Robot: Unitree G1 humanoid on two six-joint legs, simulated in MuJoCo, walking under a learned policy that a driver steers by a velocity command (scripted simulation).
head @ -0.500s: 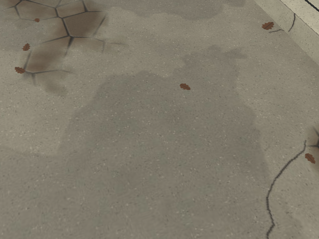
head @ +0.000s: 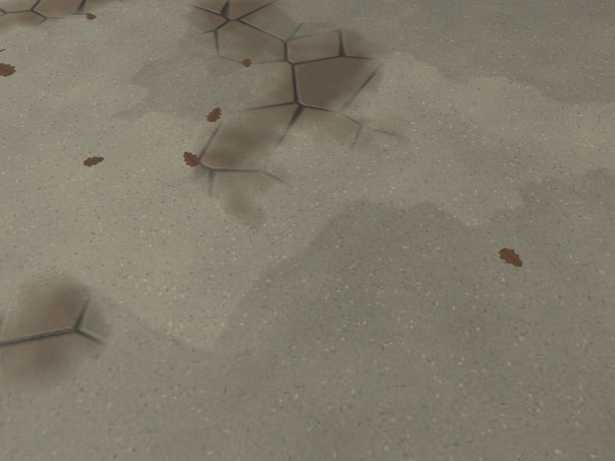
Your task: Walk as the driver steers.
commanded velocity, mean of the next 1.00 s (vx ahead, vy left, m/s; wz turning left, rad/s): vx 0.50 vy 0.00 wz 0.24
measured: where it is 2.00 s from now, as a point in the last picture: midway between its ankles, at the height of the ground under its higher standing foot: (281, 259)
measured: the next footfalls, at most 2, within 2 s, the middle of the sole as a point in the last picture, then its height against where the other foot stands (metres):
left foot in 0.28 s outside the picture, level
right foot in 0.84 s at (308, 398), level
